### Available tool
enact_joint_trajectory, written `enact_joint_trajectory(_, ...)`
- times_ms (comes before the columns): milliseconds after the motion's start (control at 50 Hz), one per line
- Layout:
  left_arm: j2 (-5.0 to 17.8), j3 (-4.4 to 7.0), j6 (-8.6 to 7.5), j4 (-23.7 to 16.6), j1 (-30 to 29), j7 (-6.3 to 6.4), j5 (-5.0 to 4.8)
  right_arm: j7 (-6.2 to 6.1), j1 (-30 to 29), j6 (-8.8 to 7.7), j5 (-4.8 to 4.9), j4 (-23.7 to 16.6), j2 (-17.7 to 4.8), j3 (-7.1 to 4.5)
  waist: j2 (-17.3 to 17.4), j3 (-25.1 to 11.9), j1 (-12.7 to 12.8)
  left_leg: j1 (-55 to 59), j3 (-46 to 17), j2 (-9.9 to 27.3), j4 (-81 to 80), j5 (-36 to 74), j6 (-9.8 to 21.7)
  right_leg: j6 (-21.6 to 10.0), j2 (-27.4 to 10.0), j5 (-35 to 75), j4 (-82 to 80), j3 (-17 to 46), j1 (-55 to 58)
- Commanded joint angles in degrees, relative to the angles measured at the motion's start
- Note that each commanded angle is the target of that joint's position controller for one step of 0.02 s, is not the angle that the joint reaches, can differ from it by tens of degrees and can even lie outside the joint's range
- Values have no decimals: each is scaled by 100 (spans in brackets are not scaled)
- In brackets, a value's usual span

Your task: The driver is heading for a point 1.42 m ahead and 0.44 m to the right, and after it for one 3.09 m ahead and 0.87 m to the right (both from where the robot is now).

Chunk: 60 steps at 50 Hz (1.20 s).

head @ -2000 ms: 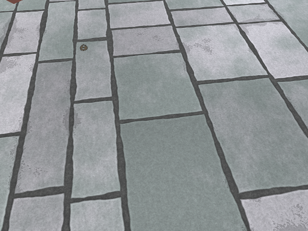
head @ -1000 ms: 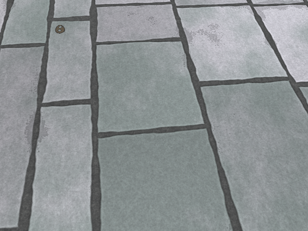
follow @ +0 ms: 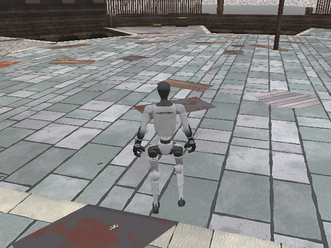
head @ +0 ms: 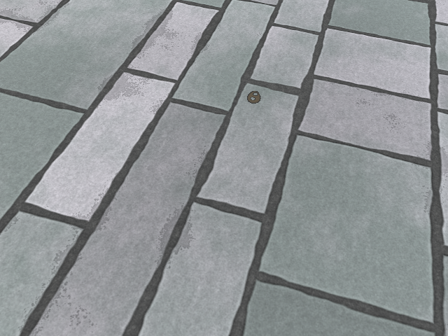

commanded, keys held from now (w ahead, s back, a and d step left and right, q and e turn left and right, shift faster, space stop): w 0.54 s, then w+e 0.46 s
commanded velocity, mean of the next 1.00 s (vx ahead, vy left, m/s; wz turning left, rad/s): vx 0.49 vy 0.00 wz -0.13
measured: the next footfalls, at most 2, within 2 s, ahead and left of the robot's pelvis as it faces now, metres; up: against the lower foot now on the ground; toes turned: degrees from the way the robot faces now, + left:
right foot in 0.34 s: +0.38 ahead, -0.12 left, +0.00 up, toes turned -1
left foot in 0.84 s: +0.65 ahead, +0.11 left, +0.00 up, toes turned -8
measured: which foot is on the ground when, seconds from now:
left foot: down 0.00-0.34, up 0.36-0.82, down 0.84-1.00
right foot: up 0.00-0.32, down 0.34-0.86, up 0.88-1.00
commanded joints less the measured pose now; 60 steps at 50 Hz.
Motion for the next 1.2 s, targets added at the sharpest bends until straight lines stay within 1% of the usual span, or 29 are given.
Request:
enact_joint_trajectory(20,340,82,3,-443,-107,-47,53,-44,-100,-131,-20,-210,-676,-176,791,13,131,962,-1480,1405,-1531,1985,1053,83,-307,761,-261,247,-1201)
enact_joint_trajectory(80,177,-6,28,-632,-707,-33,118,-138,104,-168,39,60,-799,-198,532,227,32,914,-903,1268,-1635,2669,980,200,-198,1522,-1432,146,-1260)
enact_joint_trajectory(140,21,-109,-26,-849,-1475,-93,47,-216,370,-147,88,281,-905,-209,605,359,-222,842,-576,1120,-1710,2354,826,157,55,2450,-2854,-30,-769)
enact_joint_trajectory(220,157,-102,-73,-1109,-2123,-221,-8,-208,736,-128,151,550,-1055,-258,570,583,-402,1373,-693,1429,-1613,2041,816,-56,233,2377,-3646,-25,-630)
enact_joint_trajectory(280,332,-34,-98,-1142,-1929,-300,5,-224,765,-59,145,672,-1135,-295,676,402,-206,1993,-686,1572,-1029,3321,670,-351,437,1653,-3876,-132,-235)
enact_joint_trajectory(300,470,33,-97,-1070,-1574,-290,29,-236,695,-35,134,669,-1216,-315,788,115,-2,2080,-636,1511,-560,4385,604,-472,637,1373,-3843,-307,360)
enact_joint_trajectory(320,666,142,-89,-847,-754,-257,44,-244,572,2,107,653,-1186,-286,734,-369,449,1877,-442,1273,408,5085,471,-657,798,1469,-3922,-450,1519)
enact_joint_trajectory(340,984,232,-75,-629,337,-196,99,-260,524,11,16,537,-1008,-197,399,-1169,859,719,-288,991,2032,3878,282,-997,29,1976,-3609,371,3441)
enact_joint_trajectory(360,1468,334,-94,-473,814,-225,115,-166,1466,-97,13,496,-268,39,-1148,-2269,477,-1590,-309,-100,4501,-184,-118,-2088,-1525,440,-4138,3396,5709)
enact_joint_trajectory(380,914,200,-56,-444,930,-215,9,-105,1181,-225,89,638,-739,-53,-1069,-2507,710,-2280,-1060,-125,5080,-1701,-66,-2030,-1584,-349,-4938,4452,5888)
enact_joint_trajectory(400,739,121,-37,-502,380,-177,-5,-88,518,-285,243,389,-1072,-157,-759,-1359,659,-2798,-894,206,5177,-1349,-29,-1697,-1408,-382,-5070,3523,5082)
enact_joint_trajectory(420,632,82,-23,-578,-55,-146,34,-122,82,-317,223,275,-1004,-119,-125,-761,489,-2686,-729,510,4819,-822,3,-1504,-1205,71,-5167,2848,4111)
enact_joint_trajectory(440,543,55,-34,-580,-322,-152,92,-153,-164,-303,106,227,-917,-127,171,-288,305,-2481,-623,704,4410,-521,-12,-1424,-1018,703,-5330,2364,3231)
enact_joint_trajectory(480,385,-1,-114,-572,-550,-172,164,-191,88,-173,48,272,-767,-146,-67,-162,-54,-1835,-670,923,3980,-212,-50,-1377,-770,1184,-5677,1875,2401)
enact_joint_trajectory(520,409,4,-165,-479,-542,-162,86,-209,184,-87,49,301,-607,-114,-131,-86,-164,-1755,-586,992,3595,-62,-146,-1431,-701,1382,-5941,1480,2111)
enact_joint_trajectory(580,612,59,-143,-332,-328,-76,37,-221,-524,-95,-47,67,-544,-82,-1,211,-38,-2088,-506,1042,2569,809,-334,-1406,-579,1571,-6151,1127,1997)
enact_joint_trajectory(640,725,93,-75,-214,-88,-9,-26,-176,-1139,-178,-41,-61,-443,-35,-26,332,160,-1758,-392,798,1263,1789,-434,-1179,-288,1622,-6080,749,1936)
enact_joint_trajectory(720,808,124,18,-25,373,17,-87,-70,-1831,-268,40,-229,-493,-25,-96,404,419,-1429,-365,523,426,2033,-494,-1128,-406,1340,-5759,963,2207)
enact_joint_trajectory(760,826,144,76,11,452,52,-91,-12,-1949,-329,62,-287,-631,-62,-153,385,392,-1328,-459,474,80,1719,-407,-1063,-560,1171,-5443,1275,2532)
enact_joint_trajectory(820,817,152,154,4,360,93,-55,-13,-1213,-416,59,-97,-916,-196,-312,69,-71,-154,-311,365,-304,1168,-145,-827,-483,1578,-4643,1470,2577)
enact_joint_trajectory(840,565,63,144,-54,321,82,-13,-59,-442,-449,-14,62,-1184,-308,-172,-500,-425,1100,-556,702,-166,1174,105,-634,-118,1682,-3601,1237,2138)
enact_joint_trajectory(860,159,-72,106,-231,495,82,117,-111,494,-429,-70,151,-1654,-423,800,-1473,-671,2974,-1816,1956,99,1217,556,-325,458,182,-1673,706,825)
enact_joint_trajectory(880,13,-127,33,-392,966,79,-104,-85,743,-334,-47,311,-1744,-456,2391,-1991,-463,3980,-4133,2809,-698,-354,1246,-105,858,-1763,-152,489,-876)
enact_joint_trajectory(900,665,31,31,-310,657,101,-215,-80,501,-314,-22,213,-1183,-315,1481,-1332,-601,3456,-3901,2592,-984,-1162,1063,-77,493,-1455,445,848,-1361)
enact_joint_trajectory(920,812,86,60,-432,161,100,-202,-102,176,-297,-22,166,-922,-230,1089,-711,-589,2785,-3025,2391,-1046,-882,842,-74,294,-941,517,713,-1459)
enact_joint_trajectory(940,712,88,104,-453,0,103,-140,-92,-164,-290,-55,155,-769,-165,735,-340,-419,2099,-2412,2142,-1207,-223,762,-24,107,-527,374,650,-1230)
enact_joint_trajectory(980,510,107,201,-516,-16,65,-99,-101,-518,-311,-99,206,-616,-130,936,39,-140,1276,-1587,1840,-1533,460,698,23,-163,-91,-29,641,-796)
enact_joint_trajectory(1100,216,30,342,-827,-484,-13,-59,-166,-470,-365,-76,443,-941,-268,619,306,-91,1070,-222,1766,-1917,1748,794,177,-235,971,-1235,481,-893)
enact_joint_trajectory(1200,146,-47,305,-1149,-1374,-202,-51,-211,-200,-265,11,575,-1209,-339,529,551,-397,1356,523,1756,-1907,1780,619,27,-104,1733,-2662,19,-586)
Velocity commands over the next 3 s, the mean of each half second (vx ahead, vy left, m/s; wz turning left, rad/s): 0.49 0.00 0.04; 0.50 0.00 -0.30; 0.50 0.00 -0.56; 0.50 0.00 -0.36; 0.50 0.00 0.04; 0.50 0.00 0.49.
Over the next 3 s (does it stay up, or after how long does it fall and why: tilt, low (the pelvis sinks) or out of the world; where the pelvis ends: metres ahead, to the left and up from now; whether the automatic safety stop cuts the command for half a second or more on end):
stays up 1.51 -0.56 -0.01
